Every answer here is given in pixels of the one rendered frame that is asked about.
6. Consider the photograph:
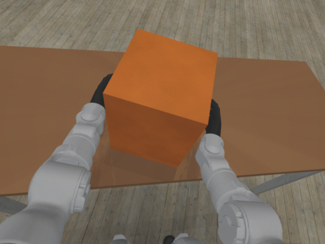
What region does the robot left upper arm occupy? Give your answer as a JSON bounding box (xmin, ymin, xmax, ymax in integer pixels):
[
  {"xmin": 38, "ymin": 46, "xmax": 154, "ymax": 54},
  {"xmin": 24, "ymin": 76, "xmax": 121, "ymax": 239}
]
[{"xmin": 0, "ymin": 160, "xmax": 91, "ymax": 244}]

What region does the robot right hand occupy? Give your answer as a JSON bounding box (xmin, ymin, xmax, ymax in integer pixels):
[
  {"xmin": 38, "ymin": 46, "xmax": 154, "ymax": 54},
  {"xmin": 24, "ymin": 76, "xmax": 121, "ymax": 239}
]
[{"xmin": 205, "ymin": 99, "xmax": 221, "ymax": 137}]

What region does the left robot shin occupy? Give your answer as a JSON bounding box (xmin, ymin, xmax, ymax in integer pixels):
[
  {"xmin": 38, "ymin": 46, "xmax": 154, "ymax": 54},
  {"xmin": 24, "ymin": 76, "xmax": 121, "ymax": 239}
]
[{"xmin": 113, "ymin": 234, "xmax": 126, "ymax": 240}]

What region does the robot right upper arm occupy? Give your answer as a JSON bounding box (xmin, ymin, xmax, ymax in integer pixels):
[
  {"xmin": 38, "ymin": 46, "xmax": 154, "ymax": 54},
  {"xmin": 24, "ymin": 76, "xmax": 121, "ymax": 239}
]
[{"xmin": 218, "ymin": 200, "xmax": 302, "ymax": 244}]

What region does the right robot forearm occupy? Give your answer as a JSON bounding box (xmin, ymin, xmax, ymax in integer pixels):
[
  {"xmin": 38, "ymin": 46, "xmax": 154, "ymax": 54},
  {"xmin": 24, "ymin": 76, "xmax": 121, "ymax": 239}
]
[{"xmin": 195, "ymin": 134, "xmax": 264, "ymax": 214}]

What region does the left robot forearm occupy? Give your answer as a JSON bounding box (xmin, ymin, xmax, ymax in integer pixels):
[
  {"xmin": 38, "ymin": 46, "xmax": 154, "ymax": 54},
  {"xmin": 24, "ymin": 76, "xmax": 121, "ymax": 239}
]
[{"xmin": 28, "ymin": 103, "xmax": 105, "ymax": 203}]

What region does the right robot shin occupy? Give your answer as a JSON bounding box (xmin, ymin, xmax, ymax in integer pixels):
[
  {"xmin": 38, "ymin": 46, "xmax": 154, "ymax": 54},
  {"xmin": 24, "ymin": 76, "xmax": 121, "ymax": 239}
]
[{"xmin": 173, "ymin": 233, "xmax": 188, "ymax": 243}]

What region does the carton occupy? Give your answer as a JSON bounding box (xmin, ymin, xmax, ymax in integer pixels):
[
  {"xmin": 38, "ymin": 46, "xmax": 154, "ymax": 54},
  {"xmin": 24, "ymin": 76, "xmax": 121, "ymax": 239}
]
[{"xmin": 103, "ymin": 29, "xmax": 218, "ymax": 168}]

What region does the robot left hand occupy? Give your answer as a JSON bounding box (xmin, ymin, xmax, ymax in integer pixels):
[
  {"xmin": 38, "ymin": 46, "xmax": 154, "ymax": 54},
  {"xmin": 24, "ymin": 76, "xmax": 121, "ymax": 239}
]
[{"xmin": 90, "ymin": 74, "xmax": 113, "ymax": 109}]

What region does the table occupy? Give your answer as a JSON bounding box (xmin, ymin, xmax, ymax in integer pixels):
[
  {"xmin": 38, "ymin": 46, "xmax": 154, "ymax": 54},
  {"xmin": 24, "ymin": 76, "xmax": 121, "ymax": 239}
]
[{"xmin": 0, "ymin": 46, "xmax": 325, "ymax": 215}]

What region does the robot shin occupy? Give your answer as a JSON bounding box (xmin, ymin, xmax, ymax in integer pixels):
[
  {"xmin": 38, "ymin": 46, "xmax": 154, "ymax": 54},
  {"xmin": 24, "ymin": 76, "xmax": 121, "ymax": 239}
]
[
  {"xmin": 173, "ymin": 233, "xmax": 188, "ymax": 243},
  {"xmin": 113, "ymin": 234, "xmax": 126, "ymax": 240}
]

